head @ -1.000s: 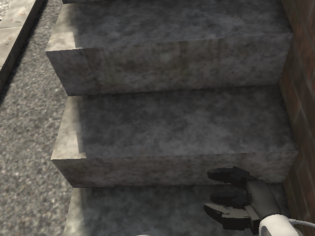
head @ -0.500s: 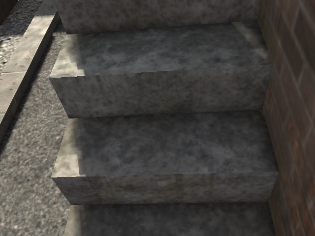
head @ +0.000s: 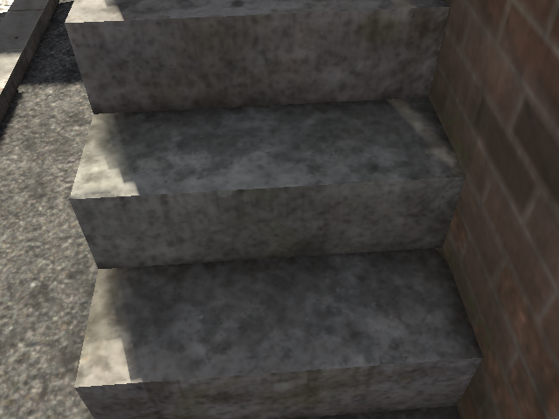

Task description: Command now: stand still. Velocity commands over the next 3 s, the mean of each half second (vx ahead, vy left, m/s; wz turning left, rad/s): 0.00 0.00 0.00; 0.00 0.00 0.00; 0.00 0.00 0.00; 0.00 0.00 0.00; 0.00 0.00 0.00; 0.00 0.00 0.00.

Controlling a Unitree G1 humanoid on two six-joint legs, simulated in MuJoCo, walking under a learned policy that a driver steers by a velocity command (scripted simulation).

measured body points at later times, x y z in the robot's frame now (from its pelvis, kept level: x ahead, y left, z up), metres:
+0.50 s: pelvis +0.03 -0.01 +0.01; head +0.03 -0.01 +0.46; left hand +0.01 +0.22 -0.13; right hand +0.12 -0.26 -0.13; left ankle +0.01 +0.11 -0.71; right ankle -0.03 -0.18 -0.71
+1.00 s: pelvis +0.03 -0.02 +0.02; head +0.03 -0.02 +0.47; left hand -0.04 +0.19 -0.13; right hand +0.08 -0.26 -0.14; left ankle +0.01 +0.11 -0.71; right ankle -0.03 -0.18 -0.71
